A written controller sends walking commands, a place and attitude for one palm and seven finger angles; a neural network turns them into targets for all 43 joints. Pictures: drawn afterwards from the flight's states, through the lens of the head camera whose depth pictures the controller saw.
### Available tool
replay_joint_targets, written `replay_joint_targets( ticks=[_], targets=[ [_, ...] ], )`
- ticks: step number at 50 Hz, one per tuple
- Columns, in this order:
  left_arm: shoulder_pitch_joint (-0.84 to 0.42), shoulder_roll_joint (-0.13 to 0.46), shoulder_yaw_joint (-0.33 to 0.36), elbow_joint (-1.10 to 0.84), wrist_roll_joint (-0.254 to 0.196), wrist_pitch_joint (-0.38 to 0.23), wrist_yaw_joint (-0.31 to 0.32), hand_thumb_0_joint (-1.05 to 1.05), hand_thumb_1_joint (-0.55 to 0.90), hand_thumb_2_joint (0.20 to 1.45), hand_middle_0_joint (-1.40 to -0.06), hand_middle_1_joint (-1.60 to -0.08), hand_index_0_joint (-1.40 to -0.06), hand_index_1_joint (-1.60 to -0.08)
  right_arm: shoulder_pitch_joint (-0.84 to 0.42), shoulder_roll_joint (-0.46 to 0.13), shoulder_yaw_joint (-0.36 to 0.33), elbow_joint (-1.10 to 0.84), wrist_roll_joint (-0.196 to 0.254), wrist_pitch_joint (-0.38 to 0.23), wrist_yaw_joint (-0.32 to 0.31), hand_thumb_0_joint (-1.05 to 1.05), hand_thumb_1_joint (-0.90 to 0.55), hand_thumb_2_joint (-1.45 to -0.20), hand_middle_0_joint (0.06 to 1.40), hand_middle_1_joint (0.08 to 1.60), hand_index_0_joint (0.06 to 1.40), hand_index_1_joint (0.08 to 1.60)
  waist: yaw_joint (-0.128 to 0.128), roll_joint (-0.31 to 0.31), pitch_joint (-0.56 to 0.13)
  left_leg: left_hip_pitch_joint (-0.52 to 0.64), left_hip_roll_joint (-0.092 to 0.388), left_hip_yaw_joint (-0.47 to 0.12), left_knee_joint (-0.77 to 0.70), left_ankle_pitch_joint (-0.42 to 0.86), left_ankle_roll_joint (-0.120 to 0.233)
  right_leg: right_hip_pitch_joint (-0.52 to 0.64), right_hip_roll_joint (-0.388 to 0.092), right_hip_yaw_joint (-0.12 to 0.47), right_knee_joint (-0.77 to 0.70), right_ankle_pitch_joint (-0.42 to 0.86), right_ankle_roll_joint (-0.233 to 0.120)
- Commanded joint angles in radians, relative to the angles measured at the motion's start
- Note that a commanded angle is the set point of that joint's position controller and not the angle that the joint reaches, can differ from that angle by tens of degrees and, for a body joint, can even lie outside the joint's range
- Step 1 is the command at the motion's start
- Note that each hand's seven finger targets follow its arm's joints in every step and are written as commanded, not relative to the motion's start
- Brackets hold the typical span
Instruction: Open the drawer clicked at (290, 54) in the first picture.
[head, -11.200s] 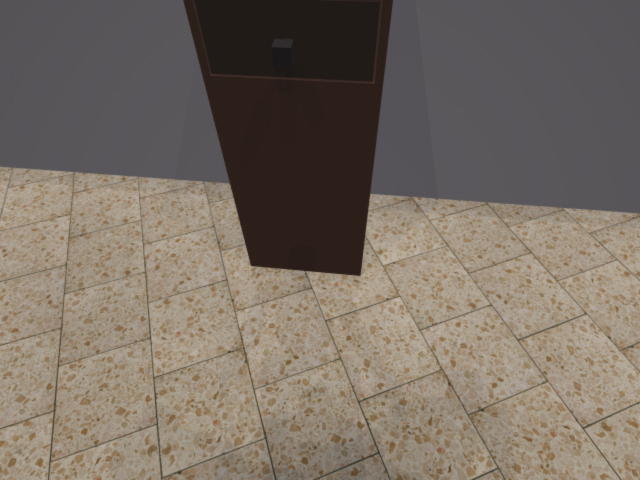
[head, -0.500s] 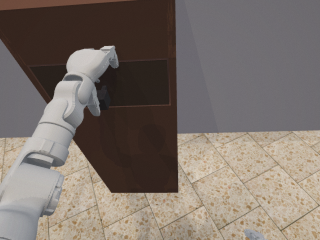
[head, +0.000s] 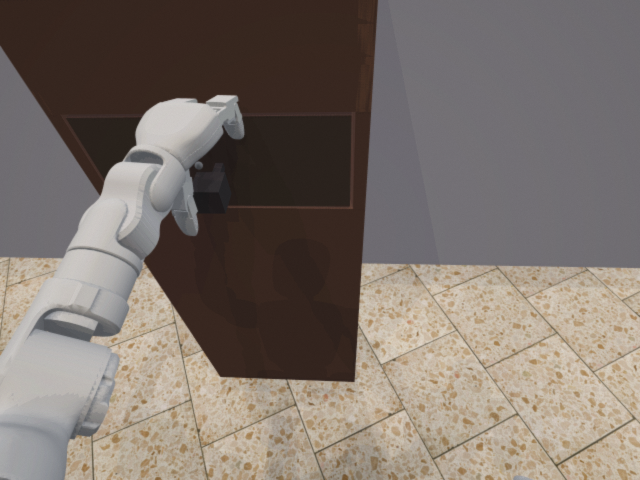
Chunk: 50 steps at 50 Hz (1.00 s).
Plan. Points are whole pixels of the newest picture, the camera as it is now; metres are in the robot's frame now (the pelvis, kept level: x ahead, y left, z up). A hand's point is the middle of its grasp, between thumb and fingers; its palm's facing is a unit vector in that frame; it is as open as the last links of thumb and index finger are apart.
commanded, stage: move the hooked fingers above the handle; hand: left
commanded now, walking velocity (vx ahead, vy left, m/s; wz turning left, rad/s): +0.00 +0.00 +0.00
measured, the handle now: (214, 183) +0.48 +0.18 +0.11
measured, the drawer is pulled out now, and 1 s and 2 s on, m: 0.00 0.00 0.00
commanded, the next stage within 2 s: none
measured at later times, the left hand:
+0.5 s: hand (189, 160) +0.45 +0.18 +0.18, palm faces +0.00 -0.01 -1.00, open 13.6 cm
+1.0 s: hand (189, 160) +0.45 +0.18 +0.18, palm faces +0.01 -0.01 -1.00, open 13.6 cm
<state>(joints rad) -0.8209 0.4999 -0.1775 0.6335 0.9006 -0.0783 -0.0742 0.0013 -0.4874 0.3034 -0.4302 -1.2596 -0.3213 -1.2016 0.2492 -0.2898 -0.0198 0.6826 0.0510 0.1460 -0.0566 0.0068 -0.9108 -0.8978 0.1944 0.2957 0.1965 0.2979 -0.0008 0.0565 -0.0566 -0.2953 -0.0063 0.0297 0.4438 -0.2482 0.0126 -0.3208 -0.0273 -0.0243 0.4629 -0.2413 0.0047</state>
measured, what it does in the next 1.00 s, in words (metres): stands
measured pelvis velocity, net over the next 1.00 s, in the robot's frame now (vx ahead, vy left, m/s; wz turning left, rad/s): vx -0.02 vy -0.01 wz -0.02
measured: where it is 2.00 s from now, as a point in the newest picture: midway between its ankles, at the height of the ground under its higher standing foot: outside the picture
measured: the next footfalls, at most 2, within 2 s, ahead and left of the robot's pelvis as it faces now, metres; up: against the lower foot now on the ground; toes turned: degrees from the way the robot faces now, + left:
none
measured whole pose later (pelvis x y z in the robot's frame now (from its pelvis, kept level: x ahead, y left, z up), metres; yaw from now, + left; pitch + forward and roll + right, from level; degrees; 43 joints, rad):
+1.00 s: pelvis -0.02 -0.01 +0.00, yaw -1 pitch +6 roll +0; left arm -0.91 0.54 -0.13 0.81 0.94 -0.08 -0.06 0.00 -0.49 0.30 -0.42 -1.22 -0.34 -1.23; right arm 0.25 -0.28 0.01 0.67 0.07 0.13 -0.09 0.01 -0.91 -0.90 0.20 0.30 0.20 0.30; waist -0.03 0.06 -0.06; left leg -0.33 0.01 0.04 0.45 -0.22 0.00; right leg -0.36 -0.01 -0.01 0.47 -0.21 0.00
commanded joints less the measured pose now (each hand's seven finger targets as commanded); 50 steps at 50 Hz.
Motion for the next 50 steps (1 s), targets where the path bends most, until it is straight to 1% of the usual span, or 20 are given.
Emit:
replay_joint_targets(
  ticks=[1,3,6,8,11,14,15,16,20,23,25,26,32,34,36,41,46,48,49,50],
  targets=[
    [-0.588,0.356,0.215,-0.097,0.025,0.091,0.095,0.0,-0.5,0.3,-0.3,-1.2,-0.3,-1.2,-0.06,-0.105,-0.018,-0.1,-0.001,-0.027,0.004,0.0,-0.9,-0.9,0.2,0.3,0.2,0.3,0.008,-0.032,-0.328,0.07,-0.016,0.005,-0.038,0.324,0.009,0.17,0.028,-0.003,-0.022,0.274,-0.041],
    [-0.597,0.358,0.212,-0.07,0.031,0.112,0.099,0.0,-0.5,0.3,-0.3,-1.2,-0.3,-1.2,-0.06,-0.105,-0.017,-0.094,-0.001,-0.025,0.0,0.0,-0.9,-0.9,0.2,0.3,0.2,0.3,0.002,-0.068,-0.321,0.068,-0.013,0.005,-0.044,0.295,0.011,0.168,0.028,-0.004,-0.029,0.25,-0.038],
    [-0.602,0.396,0.234,-0.076,0.037,0.118,0.094,0.0,-0.5,0.3,-0.3,-1.2,-0.3,-1.2,-0.076,-0.102,-0.01,-0.101,-0.001,-0.022,-0.009,0.0,-0.9,-0.9,0.2,0.3,0.2,0.3,0.011,-0.079,-0.374,0.076,-0.014,0.009,-0.046,0.294,0.016,0.208,0.022,0.006,-0.03,0.259,-0.033],
    [-0.606,0.375,0.206,-0.026,0.04,0.13,0.088,0.0,-0.5,0.3,-0.3,-1.2,-0.3,-1.2,-0.078,-0.099,-0.004,-0.097,0.002,-0.02,-0.017,0.0,-0.9,-0.9,0.2,0.3,0.2,0.3,-0.003,-0.098,-0.321,0.058,-0.011,0.012,-0.055,0.25,0.017,0.185,0.019,0.005,-0.044,0.23,-0.028],
    [-0.61,0.447,0.253,-0.035,0.051,0.116,0.081,0.0,-0.5,0.3,-0.3,-1.2,-0.3,-1.2,-0.086,-0.102,0.001,-0.109,0.003,-0.021,-0.027,0.0,-0.9,-0.9,0.2,0.3,0.2,0.3,0.013,-0.108,-0.347,0.044,-0.012,0.014,-0.061,0.237,0.02,0.23,0.012,0.018,-0.048,0.228,-0.024],
    [-0.601,0.417,0.231,-0.034,0.061,0.105,0.072,0.0,-0.5,0.3,-0.3,-1.2,-0.3,-1.2,-0.088,-0.093,0.001,-0.116,0.002,-0.02,-0.033,0.0,-0.9,-0.9,0.2,0.3,0.2,0.3,0.008,-0.081,-0.339,0.047,-0.012,0.019,-0.061,0.231,0.019,0.216,0.012,0.014,-0.046,0.228,-0.025],
    [-0.583,0.412,0.228,-0.003,0.054,0.102,0.065,0.0,-0.5,0.3,-0.3,-1.2,-0.3,-1.2,-0.084,-0.094,-0.001,-0.119,0.004,-0.02,-0.034,0.0,-0.9,-0.9,0.2,0.3,0.2,0.3,0.005,-0.098,-0.317,0.036,-0.012,0.02,-0.064,0.209,0.02,0.217,0.01,0.016,-0.056,0.204,-0.023],
    [-0.578,0.432,0.239,0.009,0.05,0.098,0.064,0.0,-0.5,0.3,-0.3,-1.2,-0.3,-1.2,-0.083,-0.099,0.001,-0.117,0.006,-0.022,-0.038,0.0,-0.9,-0.9,0.2,0.3,0.2,0.3,0.001,-0.113,-0.296,0.024,-0.01,0.022,-0.067,0.18,0.022,0.21,0.009,0.022,-0.063,0.185,-0.019],
    [-0.552,0.465,0.264,0.01,0.044,0.07,0.048,0.0,-0.5,0.3,-0.3,-1.2,-0.3,-1.2,-0.078,-0.103,-0.004,-0.131,0.008,-0.023,-0.047,0.0,-0.9,-0.9,0.2,0.3,0.2,0.3,0.007,-0.119,-0.322,0.013,-0.014,0.028,-0.063,0.17,0.026,0.245,0.002,0.033,-0.061,0.188,-0.015],
    [-0.556,0.436,0.236,0.014,0.047,0.061,0.047,0.0,-0.5,0.3,-0.3,-1.2,-0.3,-1.2,-0.067,-0.106,-0.008,-0.127,0.008,-0.029,-0.047,0.0,-0.9,-0.9,0.2,0.3,0.2,0.3,-0.003,-0.081,-0.285,0.008,-0.013,0.028,-0.066,0.142,0.025,0.199,0.006,0.032,-0.067,0.153,-0.017],
    [-0.553,0.418,0.222,0.023,0.044,0.054,0.04,0.0,-0.5,0.3,-0.3,-1.2,-0.3,-1.2,-0.054,-0.111,-0.014,-0.127,0.01,-0.032,-0.045,0.0,-0.9,-0.9,0.2,0.3,0.2,0.3,-0.009,-0.091,-0.285,0.011,-0.013,0.028,-0.06,0.144,0.027,0.193,0.007,0.034,-0.072,0.146,-0.017],
    [-0.561,0.438,0.236,0.016,0.042,0.05,0.042,0.0,-0.5,0.3,-0.3,-1.2,-0.3,-1.2,-0.049,-0.115,-0.014,-0.125,0.01,-0.034,-0.045,0.0,-0.9,-0.9,0.2,0.3,0.2,0.3,-0.009,-0.09,-0.278,0.002,-0.012,0.027,-0.061,0.133,0.027,0.188,0.006,0.037,-0.072,0.139,-0.016],
    [-0.56,0.435,0.226,0.049,0.035,0.05,0.044,0.0,-0.5,0.3,-0.3,-1.2,-0.3,-1.2,-0.031,-0.123,-0.019,-0.111,0.012,-0.043,-0.047,0.0,-0.9,-0.9,0.2,0.3,0.2,0.3,-0.021,-0.094,-0.266,-0.012,-0.013,0.028,-0.054,0.105,0.029,0.168,0.006,0.042,-0.078,0.11,-0.013],
    [-0.569,0.462,0.243,0.042,0.04,0.049,0.048,0.0,-0.5,0.3,-0.3,-1.2,-0.3,-1.2,-0.025,-0.127,-0.019,-0.108,0.012,-0.043,-0.048,0.0,-0.9,-0.9,0.2,0.3,0.2,0.3,-0.016,-0.078,-0.285,-0.015,-0.015,0.027,-0.052,0.114,0.027,0.176,0.007,0.043,-0.071,0.117,-0.016],
    [-0.578,0.441,0.23,0.022,0.038,0.043,0.049,0.0,-0.5,0.3,-0.3,-1.2,-0.3,-1.2,-0.028,-0.122,-0.021,-0.114,0.012,-0.044,-0.045,0.0,-0.9,-0.9,0.2,0.3,0.2,0.3,-0.016,-0.067,-0.304,-0.003,-0.016,0.027,-0.049,0.128,0.029,0.179,0.008,0.042,-0.067,0.131,-0.016],
    [-0.581,0.41,0.205,0.052,0.038,0.048,0.051,0.0,-0.5,0.3,-0.3,-1.2,-0.3,-1.2,-0.025,-0.125,-0.018,-0.113,0.015,-0.047,-0.043,0.0,-0.9,-0.9,0.2,0.3,0.2,0.3,-0.027,-0.089,-0.26,-0.012,-0.013,0.023,-0.053,0.096,0.028,0.137,0.014,0.035,-0.075,0.086,-0.016],
    [-0.584,0.411,0.21,0.042,0.048,0.047,0.055,0.0,-0.5,0.3,-0.3,-1.2,-0.3,-1.2,-0.022,-0.12,-0.017,-0.119,0.011,-0.048,-0.04,0.0,-0.9,-0.9,0.2,0.3,0.2,0.3,-0.019,-0.08,-0.298,0.004,-0.013,0.02,-0.048,0.12,0.028,0.145,0.016,0.032,-0.063,0.105,-0.019],
    [-0.585,0.392,0.196,0.069,0.05,0.055,0.056,0.0,-0.5,0.3,-0.3,-1.2,-0.3,-1.2,-0.02,-0.122,-0.016,-0.114,0.011,-0.049,-0.042,0.0,-0.9,-0.9,0.2,0.3,0.2,0.3,-0.029,-0.1,-0.263,-0.003,-0.01,0.019,-0.053,0.091,0.026,0.113,0.018,0.027,-0.069,0.075,-0.016],
    [-0.597,0.391,0.194,0.069,0.051,0.056,0.057,0.0,-0.5,0.3,-0.3,-1.2,-0.3,-1.2,-0.018,-0.121,-0.015,-0.112,0.01,-0.051,-0.041,0.0,-0.9,-0.9,0.2,0.3,0.2,0.3,-0.029,-0.089,-0.264,0.001,-0.008,0.018,-0.051,0.097,0.025,0.109,0.017,0.027,-0.066,0.08,-0.018],
    [-0.586,0.401,0.206,0.075,0.051,0.054,0.056,0.0,-0.5,0.3,-0.3,-1.2,-0.3,-1.2,-0.022,-0.123,-0.016,-0.116,0.012,-0.051,-0.042,0.0,-0.9,-0.9,0.2,0.3,0.2,0.3,-0.028,-0.116,-0.269,-0.001,-0.01,0.018,-0.05,0.093,0.028,0.119,0.018,0.027,-0.07,0.065,-0.017]
  ],
)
